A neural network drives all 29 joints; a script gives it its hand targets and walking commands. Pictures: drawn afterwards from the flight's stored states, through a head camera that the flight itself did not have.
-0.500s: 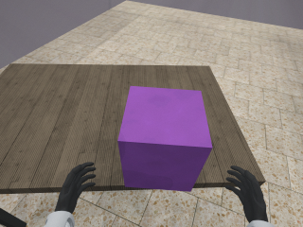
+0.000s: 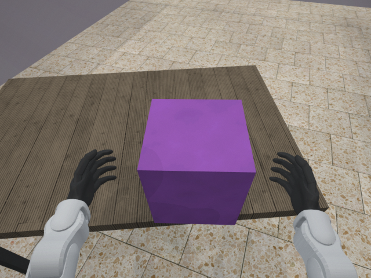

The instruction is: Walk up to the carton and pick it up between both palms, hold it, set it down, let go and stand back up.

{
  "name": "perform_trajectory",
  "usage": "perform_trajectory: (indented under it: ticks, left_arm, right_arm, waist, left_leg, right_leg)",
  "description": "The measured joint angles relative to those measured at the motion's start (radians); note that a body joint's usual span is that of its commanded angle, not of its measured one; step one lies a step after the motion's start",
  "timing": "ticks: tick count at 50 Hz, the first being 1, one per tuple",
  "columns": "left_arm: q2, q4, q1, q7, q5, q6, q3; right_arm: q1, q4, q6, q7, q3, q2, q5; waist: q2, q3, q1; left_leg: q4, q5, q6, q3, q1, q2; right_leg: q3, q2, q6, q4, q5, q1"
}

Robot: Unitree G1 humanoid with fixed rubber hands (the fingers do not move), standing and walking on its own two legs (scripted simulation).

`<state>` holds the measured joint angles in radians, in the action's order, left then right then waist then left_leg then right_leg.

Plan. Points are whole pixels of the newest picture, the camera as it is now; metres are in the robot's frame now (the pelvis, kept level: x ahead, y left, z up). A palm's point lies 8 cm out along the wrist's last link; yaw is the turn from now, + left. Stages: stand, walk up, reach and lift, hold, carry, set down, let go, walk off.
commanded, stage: reach and lift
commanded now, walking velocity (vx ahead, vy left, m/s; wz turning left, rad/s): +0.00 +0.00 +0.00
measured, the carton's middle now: (195, 164) +0.37 +0.02 +0.01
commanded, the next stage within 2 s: none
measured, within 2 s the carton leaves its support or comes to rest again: neither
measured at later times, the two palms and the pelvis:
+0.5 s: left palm (90, 151) +0.31 +0.23 +0.12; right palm (301, 157) +0.32 -0.18 +0.12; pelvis +0.00 -0.01 +0.00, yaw +0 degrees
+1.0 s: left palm (93, 122) +0.37 +0.24 +0.15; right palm (295, 124) +0.38 -0.18 +0.15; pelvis -0.01 -0.01 +0.00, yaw +1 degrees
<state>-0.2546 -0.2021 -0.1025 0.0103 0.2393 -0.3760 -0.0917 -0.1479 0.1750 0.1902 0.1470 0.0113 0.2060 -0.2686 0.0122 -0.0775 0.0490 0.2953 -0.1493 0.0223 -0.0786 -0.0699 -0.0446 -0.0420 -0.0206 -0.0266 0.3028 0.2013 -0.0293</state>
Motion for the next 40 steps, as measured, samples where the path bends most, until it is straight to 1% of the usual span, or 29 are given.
perform_trajectory:
  ticks: [4,6,10,13,17,22,25,29,35,38,40]
  left_arm:
    - [0.015,0.043,0.058,-0.025,-0.019,-0.045,-0.029]
    - [0.018,0.06,0.082,-0.03,-0.027,-0.071,-0.046]
    - [0.002,0.008,0.091,-0.024,-0.011,-0.104,-0.06]
    - [-0.01,-0.015,0.12,-0.017,-0.014,-0.119,-0.059]
    - [-0.021,-0.001,0.196,-0.019,-0.009,-0.17,-0.065]
    - [-0.026,0.002,0.273,-0.015,-0.032,-0.24,-0.092]
    - [-0.029,0.014,0.321,-0.013,-0.049,-0.277,-0.108]
    - [-0.032,0.067,0.397,-0.014,-0.05,-0.312,-0.121]
    - [-0.035,0.138,0.499,-0.008,-0.042,-0.335,-0.127]
    - [-0.05,0.22,0.57,-0.004,-0.031,-0.332,-0.122]
    - [-0.062,0.26,0.611,0.001,-0.027,-0.329,-0.119]
  right_arm:
    - [0.061,-0.026,0.044,0.012,0.002,0.022,-0.013]
    - [0.08,-0.03,0.067,0.024,0.004,0.027,-0.018]
    - [0.101,0.006,0.087,0.037,0.011,0.035,-0.046]
    - [0.134,-0.008,0.097,0.036,0.002,0.032,-0.056]
    - [0.201,-0.043,0.126,0.043,0.002,0.035,-0.084]
    - [0.276,-0.049,0.15,0.06,0.025,0.054,-0.112]
    - [0.331,-0.077,0.167,0.066,0.021,0.061,-0.119]
    - [0.407,-0.155,0.198,0.068,0.016,0.084,-0.132]
    - [0.49,-0.176,0.207,0.073,0.028,0.115,-0.152]
    - [0.556,-0.232,0.221,0.064,0.034,0.126,-0.158]
    - [0.599,-0.266,0.228,0.058,0.031,0.124,-0.161]
  waist:
    - [0.001,-0.007,0.002]
    - [-0.006,-0.013,0.003]
    - [-0.027,-0.02,-0.008]
    - [-0.045,-0.016,-0.008]
    - [-0.059,-0.016,-0.016]
    - [-0.06,-0.018,-0.03]
    - [-0.054,-0.015,-0.043]
    - [-0.042,-0.016,-0.048]
    - [-0.027,-0.017,-0.046]
    - [-0.03,-0.006,-0.04]
    - [-0.035,0.001,-0.044]
  left_leg:
    - [-0.011,0.003,0.001,-0.002,0.01,0.0]
    - [-0.013,0.004,0.003,0.0,0.012,-0.001]
    - [-0.012,0.004,0.008,0.009,0.004,-0.005]
    - [-0.007,0.002,0.012,0.011,-0.01,-0.01]
    - [0.003,-0.002,0.016,0.016,-0.024,-0.015]
    - [0.004,-0.002,0.016,0.015,-0.028,-0.016]
    - [0.01,-0.003,0.013,0.016,-0.035,-0.013]
    - [0.014,-0.003,0.009,0.014,-0.042,-0.011]
    - [0.025,0.001,0.004,0.009,-0.07,-0.009]
    - [0.029,0.007,0.003,0.008,-0.094,-0.01]
    - [0.032,0.011,0.004,0.013,-0.111,-0.009]
  right_leg:
    - [-0.002,0.001,0.001,-0.005,-0.002,0.007]
    - [-0.001,0.002,0.003,-0.005,0.0,0.008]
    - [0.006,0.006,0.008,-0.007,0.001,0.004]
    - [0.007,0.011,0.012,-0.004,0.003,-0.009]
    - [0.011,0.017,0.016,-0.003,0.002,-0.017]
    - [0.008,0.018,0.016,-0.003,0.001,-0.023]
    - [0.009,0.016,0.013,0.001,0.002,-0.028]
    - [0.005,0.013,0.01,0.004,0.0,-0.035]
    - [-0.002,0.012,0.005,0.014,-0.008,-0.065]
    - [-0.004,0.013,0.005,0.023,-0.011,-0.093]
    - [0.001,0.013,0.005,0.027,-0.014,-0.108]
